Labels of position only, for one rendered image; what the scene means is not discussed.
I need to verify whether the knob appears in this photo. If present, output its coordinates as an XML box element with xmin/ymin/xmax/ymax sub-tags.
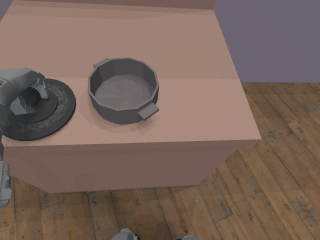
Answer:
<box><xmin>19</xmin><ymin>87</ymin><xmax>41</xmax><ymax>107</ymax></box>

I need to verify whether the left robot forearm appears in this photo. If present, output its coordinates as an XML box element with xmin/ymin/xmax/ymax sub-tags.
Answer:
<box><xmin>0</xmin><ymin>77</ymin><xmax>18</xmax><ymax>161</ymax></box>

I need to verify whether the left robot hand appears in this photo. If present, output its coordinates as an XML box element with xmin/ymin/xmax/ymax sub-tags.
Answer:
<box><xmin>0</xmin><ymin>67</ymin><xmax>49</xmax><ymax>115</ymax></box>

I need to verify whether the left robot shin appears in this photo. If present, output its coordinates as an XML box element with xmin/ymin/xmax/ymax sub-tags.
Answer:
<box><xmin>120</xmin><ymin>228</ymin><xmax>133</xmax><ymax>234</ymax></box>

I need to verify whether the lid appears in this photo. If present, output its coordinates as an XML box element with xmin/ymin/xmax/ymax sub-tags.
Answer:
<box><xmin>3</xmin><ymin>78</ymin><xmax>76</xmax><ymax>141</ymax></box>

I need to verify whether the table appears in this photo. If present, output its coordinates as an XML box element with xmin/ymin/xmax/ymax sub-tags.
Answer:
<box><xmin>0</xmin><ymin>0</ymin><xmax>262</xmax><ymax>194</ymax></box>

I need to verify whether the pot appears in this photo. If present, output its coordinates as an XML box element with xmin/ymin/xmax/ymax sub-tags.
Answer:
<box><xmin>88</xmin><ymin>57</ymin><xmax>159</xmax><ymax>125</ymax></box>

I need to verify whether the robot left upper arm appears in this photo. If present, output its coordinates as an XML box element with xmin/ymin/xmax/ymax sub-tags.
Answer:
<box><xmin>0</xmin><ymin>161</ymin><xmax>12</xmax><ymax>208</ymax></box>

